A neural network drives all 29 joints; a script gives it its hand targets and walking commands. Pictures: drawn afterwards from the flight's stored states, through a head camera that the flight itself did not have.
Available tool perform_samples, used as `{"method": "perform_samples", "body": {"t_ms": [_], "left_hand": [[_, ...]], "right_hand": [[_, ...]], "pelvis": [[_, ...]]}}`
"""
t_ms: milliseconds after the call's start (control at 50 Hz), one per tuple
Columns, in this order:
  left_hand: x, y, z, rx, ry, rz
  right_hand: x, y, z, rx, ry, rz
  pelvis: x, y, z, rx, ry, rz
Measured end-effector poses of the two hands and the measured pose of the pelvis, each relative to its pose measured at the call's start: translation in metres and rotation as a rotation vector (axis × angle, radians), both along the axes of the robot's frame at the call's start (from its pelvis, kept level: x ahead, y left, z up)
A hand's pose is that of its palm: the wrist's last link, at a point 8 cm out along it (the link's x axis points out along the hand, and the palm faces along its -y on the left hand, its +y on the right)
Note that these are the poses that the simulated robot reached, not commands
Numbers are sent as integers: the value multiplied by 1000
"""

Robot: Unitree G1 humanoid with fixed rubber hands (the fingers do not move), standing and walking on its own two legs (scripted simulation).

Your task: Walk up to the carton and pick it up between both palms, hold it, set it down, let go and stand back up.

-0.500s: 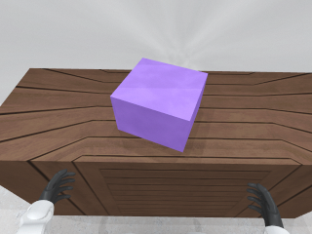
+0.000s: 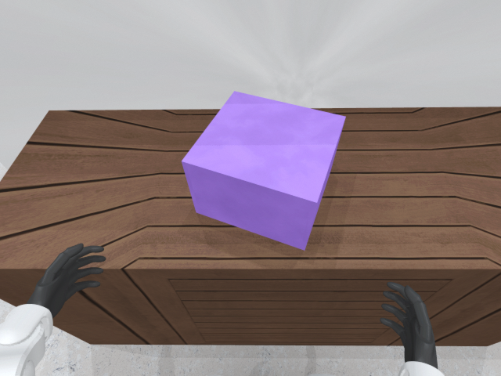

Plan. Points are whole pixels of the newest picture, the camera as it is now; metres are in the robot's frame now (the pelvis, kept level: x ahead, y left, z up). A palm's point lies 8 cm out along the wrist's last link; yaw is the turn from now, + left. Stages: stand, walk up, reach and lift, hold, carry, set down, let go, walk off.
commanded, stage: reach and lift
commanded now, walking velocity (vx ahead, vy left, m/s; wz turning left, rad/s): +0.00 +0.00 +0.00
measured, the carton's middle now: (267, 166) +0.49 +0.00 +0.00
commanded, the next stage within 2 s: none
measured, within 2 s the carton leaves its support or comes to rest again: neither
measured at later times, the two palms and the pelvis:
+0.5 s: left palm (52, 278) +0.23 +0.32 +0.05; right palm (398, 328) +0.17 -0.17 +0.04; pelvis +0.02 +0.02 +0.00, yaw +0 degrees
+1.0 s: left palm (79, 223) +0.31 +0.30 +0.07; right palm (381, 276) +0.23 -0.16 +0.05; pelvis +0.04 +0.02 +0.00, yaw +0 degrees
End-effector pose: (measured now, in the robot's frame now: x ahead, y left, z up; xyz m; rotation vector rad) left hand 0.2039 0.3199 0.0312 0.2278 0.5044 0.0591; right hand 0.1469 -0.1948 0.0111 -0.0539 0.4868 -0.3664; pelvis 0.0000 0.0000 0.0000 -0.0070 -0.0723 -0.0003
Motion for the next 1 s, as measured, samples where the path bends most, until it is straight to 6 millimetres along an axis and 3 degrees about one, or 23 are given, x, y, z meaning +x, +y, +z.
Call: {"method": "perform_samples", "body": {"t_ms": [140,440,620,840,1000], "left_hand": [[9,1,6,-5,-51,-61],[18,1,13,-42,-125,-96],[39,-5,17,-73,-141,-113],[82,-17,31,-102,-168,-136],[101,-21,40,-97,-178,-147]], "right_hand": [[12,12,20,8,-91,-11],[20,27,26,36,-144,-22],[26,28,23,40,-102,-18],[71,35,38,53,-177,28],[88,37,36,66,-175,34]], "pelvis": [[10,9,1,-11,12,-2],[21,17,0,-21,23,-2],[26,17,0,-21,30,-2],[33,16,1,-21,43,-3],[36,15,2,-20,54,-3]]}}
